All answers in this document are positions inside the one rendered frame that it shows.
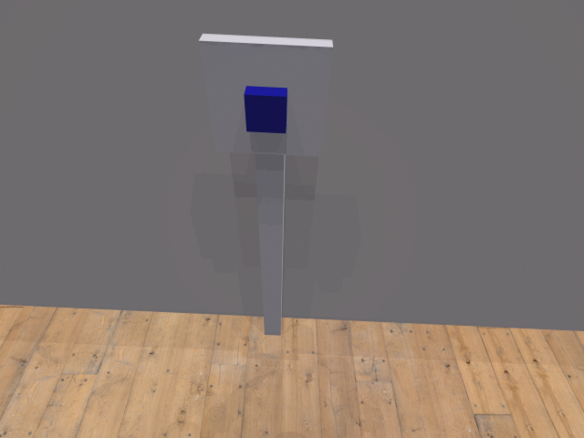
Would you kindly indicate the button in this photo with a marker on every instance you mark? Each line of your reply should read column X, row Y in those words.
column 266, row 109

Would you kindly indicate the panel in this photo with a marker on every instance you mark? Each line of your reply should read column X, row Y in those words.
column 302, row 65

